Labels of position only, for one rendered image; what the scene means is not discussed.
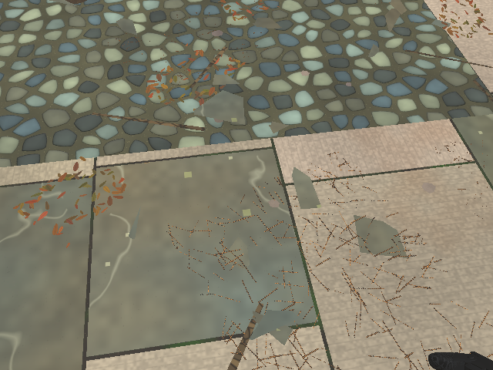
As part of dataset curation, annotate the robot right hand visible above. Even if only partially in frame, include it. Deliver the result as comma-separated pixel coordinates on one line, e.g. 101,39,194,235
428,351,493,370

